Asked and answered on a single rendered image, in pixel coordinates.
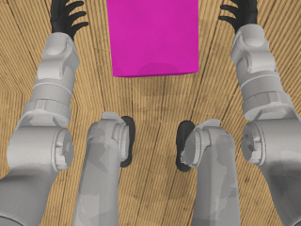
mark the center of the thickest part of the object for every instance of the robot right foot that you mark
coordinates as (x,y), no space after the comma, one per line
(183,131)

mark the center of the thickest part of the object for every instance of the left robot upper arm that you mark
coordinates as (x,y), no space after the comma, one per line
(36,155)

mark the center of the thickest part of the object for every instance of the robot right forearm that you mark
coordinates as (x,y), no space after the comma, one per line
(258,77)

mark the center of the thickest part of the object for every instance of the robot left shin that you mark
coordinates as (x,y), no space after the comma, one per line
(105,115)

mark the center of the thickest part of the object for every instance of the robot left forearm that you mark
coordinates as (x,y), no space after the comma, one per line
(50,101)

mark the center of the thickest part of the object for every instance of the right robot upper arm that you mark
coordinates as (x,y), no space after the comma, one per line
(274,145)

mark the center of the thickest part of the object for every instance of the robot left hand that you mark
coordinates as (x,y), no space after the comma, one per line
(60,20)

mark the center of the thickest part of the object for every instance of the carton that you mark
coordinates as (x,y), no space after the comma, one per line
(153,37)

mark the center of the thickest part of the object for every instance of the robot right hand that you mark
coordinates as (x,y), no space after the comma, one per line
(246,13)

